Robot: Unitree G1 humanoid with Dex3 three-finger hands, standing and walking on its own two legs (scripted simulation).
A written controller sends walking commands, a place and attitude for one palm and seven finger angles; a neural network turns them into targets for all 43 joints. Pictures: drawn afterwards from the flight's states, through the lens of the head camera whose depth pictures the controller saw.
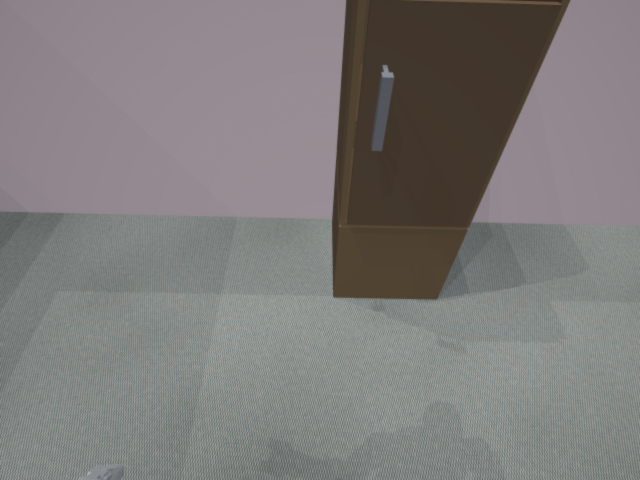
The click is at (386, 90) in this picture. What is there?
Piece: cupboard door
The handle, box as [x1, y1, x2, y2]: [371, 65, 393, 150]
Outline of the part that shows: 386,65 382,65 371,142 372,150 381,150 393,81 392,72 388,71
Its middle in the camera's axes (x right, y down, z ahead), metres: +0.13 -0.28 +0.84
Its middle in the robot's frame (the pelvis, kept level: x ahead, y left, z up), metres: +0.83 -0.09 +0.04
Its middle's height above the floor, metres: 0.81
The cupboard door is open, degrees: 0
